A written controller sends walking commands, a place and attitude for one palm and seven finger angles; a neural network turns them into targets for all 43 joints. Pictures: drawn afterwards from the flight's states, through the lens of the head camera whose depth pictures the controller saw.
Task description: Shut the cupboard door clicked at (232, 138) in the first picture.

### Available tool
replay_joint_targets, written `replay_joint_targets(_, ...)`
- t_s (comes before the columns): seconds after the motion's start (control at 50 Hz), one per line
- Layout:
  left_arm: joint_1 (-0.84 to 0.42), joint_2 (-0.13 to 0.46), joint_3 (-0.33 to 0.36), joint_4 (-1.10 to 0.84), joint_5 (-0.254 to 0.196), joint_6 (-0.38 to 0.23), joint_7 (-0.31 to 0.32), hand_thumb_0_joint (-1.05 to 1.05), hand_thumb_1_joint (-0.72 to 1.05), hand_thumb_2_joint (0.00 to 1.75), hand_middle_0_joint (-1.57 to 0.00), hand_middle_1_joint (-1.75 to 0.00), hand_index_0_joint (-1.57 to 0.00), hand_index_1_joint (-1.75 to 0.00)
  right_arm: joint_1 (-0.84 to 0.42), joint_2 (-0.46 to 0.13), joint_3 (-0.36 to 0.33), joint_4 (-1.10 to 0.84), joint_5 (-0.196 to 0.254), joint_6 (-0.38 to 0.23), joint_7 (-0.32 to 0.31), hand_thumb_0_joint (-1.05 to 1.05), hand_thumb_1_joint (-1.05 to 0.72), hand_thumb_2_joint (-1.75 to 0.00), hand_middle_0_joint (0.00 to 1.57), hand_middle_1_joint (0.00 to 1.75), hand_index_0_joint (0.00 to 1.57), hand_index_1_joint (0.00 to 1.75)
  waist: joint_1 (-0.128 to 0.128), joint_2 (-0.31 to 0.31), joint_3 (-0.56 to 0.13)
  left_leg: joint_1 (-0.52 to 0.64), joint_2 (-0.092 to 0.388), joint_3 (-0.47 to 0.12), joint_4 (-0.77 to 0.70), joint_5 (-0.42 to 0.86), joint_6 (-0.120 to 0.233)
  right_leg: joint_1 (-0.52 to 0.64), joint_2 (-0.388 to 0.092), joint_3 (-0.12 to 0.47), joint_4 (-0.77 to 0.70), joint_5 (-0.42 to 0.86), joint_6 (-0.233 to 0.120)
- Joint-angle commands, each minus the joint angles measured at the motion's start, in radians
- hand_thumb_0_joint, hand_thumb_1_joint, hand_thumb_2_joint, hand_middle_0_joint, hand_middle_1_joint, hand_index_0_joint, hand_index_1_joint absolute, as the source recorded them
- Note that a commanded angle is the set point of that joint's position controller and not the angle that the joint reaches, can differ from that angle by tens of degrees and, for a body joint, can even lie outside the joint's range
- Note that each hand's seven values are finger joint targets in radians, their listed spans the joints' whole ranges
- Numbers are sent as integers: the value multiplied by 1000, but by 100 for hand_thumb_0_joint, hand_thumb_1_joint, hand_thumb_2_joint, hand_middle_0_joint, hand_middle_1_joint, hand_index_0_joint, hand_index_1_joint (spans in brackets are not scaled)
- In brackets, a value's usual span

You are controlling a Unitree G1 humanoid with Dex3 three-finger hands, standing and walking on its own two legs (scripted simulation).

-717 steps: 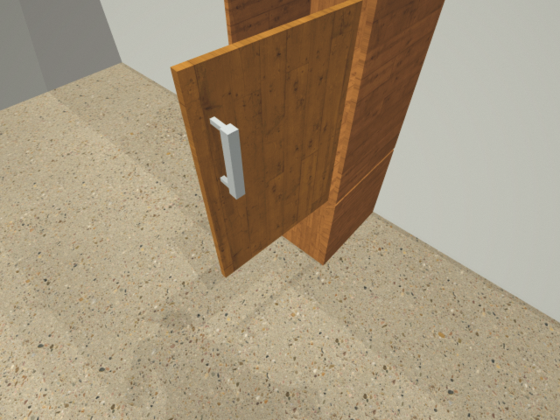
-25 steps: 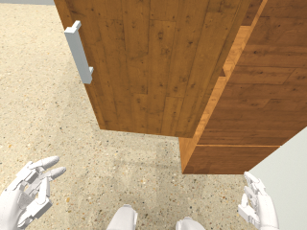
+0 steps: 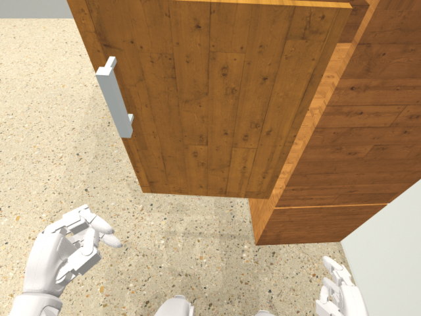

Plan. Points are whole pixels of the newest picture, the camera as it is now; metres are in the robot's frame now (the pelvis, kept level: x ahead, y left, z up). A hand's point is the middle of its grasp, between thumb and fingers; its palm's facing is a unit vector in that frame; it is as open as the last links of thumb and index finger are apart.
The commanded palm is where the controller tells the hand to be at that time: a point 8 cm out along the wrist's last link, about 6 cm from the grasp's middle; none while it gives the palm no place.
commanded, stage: raise the hand and make a fist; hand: left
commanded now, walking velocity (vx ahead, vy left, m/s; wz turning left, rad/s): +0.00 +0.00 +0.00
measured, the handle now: (119, 99) +0.47 +0.23 +0.14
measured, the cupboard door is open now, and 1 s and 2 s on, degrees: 84 84 84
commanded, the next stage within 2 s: bring the fist close to the handle in 0.92 s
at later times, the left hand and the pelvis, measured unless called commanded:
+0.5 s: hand (96, 218) +0.23 +0.18 +0.14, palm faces +0.06 -1.00 -0.07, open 3.1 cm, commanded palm +0.20 +0.23 +0.14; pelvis +0.00 -0.01 +0.03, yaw +0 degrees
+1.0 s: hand (122, 208) +0.24 +0.15 +0.14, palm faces +0.04 -1.00 -0.06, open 3.1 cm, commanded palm +0.22 +0.21 +0.14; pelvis +0.01 -0.03 +0.04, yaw +0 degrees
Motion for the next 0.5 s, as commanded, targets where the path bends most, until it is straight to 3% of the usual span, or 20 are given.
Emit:
replay_joint_targets(0.0, -93, 181, 77, -318, 7, -38, 25, 0, 90, 90, -112, -130, -112, -130, -47, -113, -38, -190, 5, -74, -18, 0, -90, -90, 20, 30, 20, 30, -7, 71, -250, 248, -15, -30, -239, 273, 6, 117, 55, -16, -142, 228, -47)
replay_joint_targets(0.04, -79, 219, 134, -329, 8, -24, 66, 0, 90, 90, -115, -134, -115, -134, -60, -103, -32, -186, 3, -64, -18, 0, -90, -90, 20, 30, 20, 30, 17, 80, -237, 249, -14, -33, -257, 292, 2, 148, 62, -23, -145, 246, -51)
replay_joint_targets(0.06, -71, 178, 109, -334, 4, -17, 80, 0, 90, 90, -117, -136, -117, -136, -63, -98, -26, -192, 5, -58, -16, 0, -90, -90, 20, 30, 20, 30, 11, 85, -214, 255, -12, -33, -271, 288, -4, 146, 61, -33, -147, 243, -50)
replay_joint_targets(0.14, -59, 130, 83, -248, -1, 54, 104, 0, 90, 90, -124, -144, -124, -144, -75, -101, -16, -191, 9, -40, -5, 0, -90, -90, 20, 30, 20, 30, 4, 64, -109, 235, -9, -32, -311, 238, -9, 156, 65, -42, -190, 223, -48)
replay_joint_targets(0.16, -65, 104, 50, -237, -2, 75, 99, 0, 90, 90, -126, -146, -126, -146, -73, -103, -15, -196, 14, -39, -3, 0, -90, -90, 20, 30, 20, 30, -7, 56, -83, 236, -9, -27, -318, 219, -8, 148, 62, -40, -206, 216, -45)
replay_joint_targets(0.22, -120, 99, 1, -221, 11, 130, 82, 0, 90, 90, -130, -150, -130, -150, -66, -117, -10, -200, 16, -43, -6, 0, -90, -90, 20, 30, 20, 30, -24, 25, -42, 240, -7, -29, -344, 164, -1, 149, 59, -32, -247, 179, -40)
replay_joint_targets(0.26, -180, 118, -5, -242, 25, 143, 79, 0, 90, 90, -130, -150, -130, -150, -66, -120, -6, -201, 18, -47, -9, 0, -90, -90, 20, 30, 20, 30, -27, 16, -45, 256, -10, -26, -352, 153, 5, 169, 57, -23, -267, 162, -40)
replay_joint_targets(0.34, -263, 202, 73, -314, 34, 114, 107, 0, 90, 90, -130, -150, -130, -150, -70, -115, 1, -188, 9, -63, -15, 0, -90, -90, 20, 30, 20, 30, -13, 33, -97, 307, -13, -22, -363, 196, 6, 214, 57, -16, -279, 184, -43)
replay_joint_targets(0.42, -294, 172, 78, -317, 28, 77, 129, 0, 90, 90, -130, -150, -130, -150, -84, -99, 7, -162, 12, -81, -9, 0, -90, -90, 20, 30, 20, 30, -7, 68, -113, 349, -17, -9, -376, 230, 1, 235, 53, -17, -292, 211, -45)
replay_joint_targets(0.44, -286, 189, 93, -293, 27, 85, 130, 0, 90, 90, -130, -150, -130, -150, -84, -104, 6, -154, 10, -84, -8, 0, -90, -90, 20, 30, 20, 30, -7, 55, -112, 342, -18, -6, -376, 227, 3, 246, 52, -12, -302, 210, -43)
replay_joint_targets(0.48, -295, 148, 50, -256, 25, 111, 119, 0, 90, 90, -130, -150, -130, -150, -91, -105, 7, -147, 18, -90, -6, 0, -90, -90, 20, 30, 20, 30, -14, 47, -79, 343, -19, 0, -389, 216, 3, 244, 48, -10, -325, 205, -39)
